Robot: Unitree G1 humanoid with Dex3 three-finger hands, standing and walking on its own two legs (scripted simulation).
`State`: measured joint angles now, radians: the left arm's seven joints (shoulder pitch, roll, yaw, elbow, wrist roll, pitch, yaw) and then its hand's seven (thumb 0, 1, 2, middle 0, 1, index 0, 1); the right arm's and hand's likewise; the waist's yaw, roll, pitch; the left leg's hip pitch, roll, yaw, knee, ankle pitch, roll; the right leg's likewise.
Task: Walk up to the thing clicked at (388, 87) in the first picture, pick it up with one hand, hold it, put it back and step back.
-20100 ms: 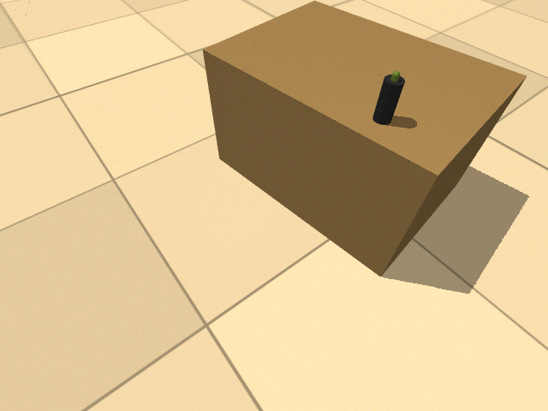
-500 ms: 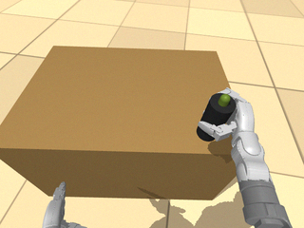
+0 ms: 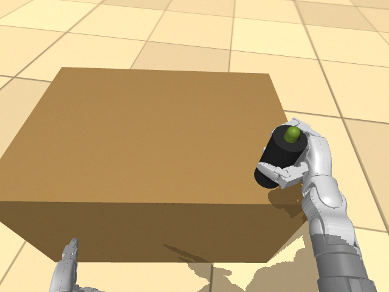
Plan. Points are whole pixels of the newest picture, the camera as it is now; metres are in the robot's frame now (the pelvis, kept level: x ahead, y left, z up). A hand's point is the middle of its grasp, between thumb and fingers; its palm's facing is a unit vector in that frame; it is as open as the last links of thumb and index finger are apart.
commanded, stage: hold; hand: right
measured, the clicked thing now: (279, 155) +0.33 -0.14 +0.13
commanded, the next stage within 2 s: none
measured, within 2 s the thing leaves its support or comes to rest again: neither
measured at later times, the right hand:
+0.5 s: hand (287, 154) +0.32 -0.15 +0.15, palm faces +0.03 +1.00 -0.02, open 9.2 cm
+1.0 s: hand (289, 156) +0.32 -0.15 +0.15, palm faces +0.02 +1.00 -0.01, open 9.2 cm
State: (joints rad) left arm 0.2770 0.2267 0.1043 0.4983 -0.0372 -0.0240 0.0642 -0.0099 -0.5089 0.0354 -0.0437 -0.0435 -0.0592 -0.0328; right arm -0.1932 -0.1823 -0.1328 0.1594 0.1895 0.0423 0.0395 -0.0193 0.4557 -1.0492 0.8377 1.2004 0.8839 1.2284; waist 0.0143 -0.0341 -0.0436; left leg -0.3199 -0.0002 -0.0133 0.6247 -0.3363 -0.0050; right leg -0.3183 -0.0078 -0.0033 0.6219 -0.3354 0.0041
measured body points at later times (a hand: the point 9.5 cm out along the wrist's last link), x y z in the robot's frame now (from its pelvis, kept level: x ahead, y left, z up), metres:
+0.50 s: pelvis +0.00 +0.00 +0.01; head +0.00 +0.02 +0.46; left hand +0.16 +0.27 -0.08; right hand +0.32 -0.20 +0.15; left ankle -0.01 +0.12 -0.73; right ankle -0.01 -0.12 -0.73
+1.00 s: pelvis +0.00 +0.01 +0.01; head -0.01 +0.02 +0.46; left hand +0.16 +0.27 -0.08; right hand +0.31 -0.20 +0.15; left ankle -0.01 +0.12 -0.73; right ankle -0.01 -0.12 -0.73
